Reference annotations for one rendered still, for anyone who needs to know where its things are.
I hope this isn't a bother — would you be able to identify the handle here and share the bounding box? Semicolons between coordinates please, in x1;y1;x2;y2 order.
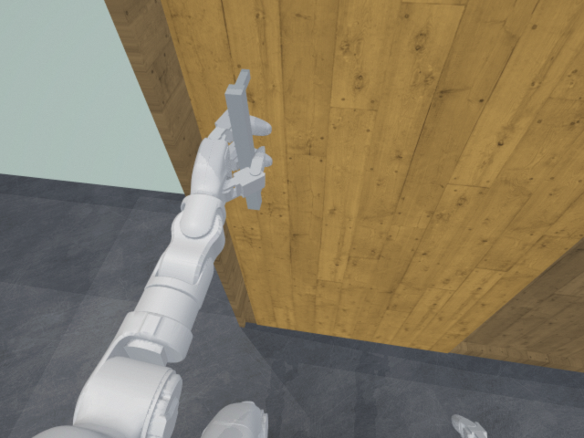
224;69;262;210

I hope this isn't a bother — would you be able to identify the robot right hand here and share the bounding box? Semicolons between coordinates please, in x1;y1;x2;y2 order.
452;414;487;438

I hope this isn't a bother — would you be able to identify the left robot upper arm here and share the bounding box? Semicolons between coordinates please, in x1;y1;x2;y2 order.
32;355;183;438

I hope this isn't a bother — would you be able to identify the wardrobe door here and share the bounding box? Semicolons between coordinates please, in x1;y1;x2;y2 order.
161;0;584;353
463;237;584;360

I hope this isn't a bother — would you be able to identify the left robot forearm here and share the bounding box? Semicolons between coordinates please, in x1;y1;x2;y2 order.
73;193;226;424

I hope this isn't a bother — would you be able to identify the robot left hand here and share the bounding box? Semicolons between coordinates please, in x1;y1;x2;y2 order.
191;109;273;205

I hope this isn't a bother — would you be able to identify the left robot thigh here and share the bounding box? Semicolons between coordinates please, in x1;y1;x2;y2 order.
201;402;268;438

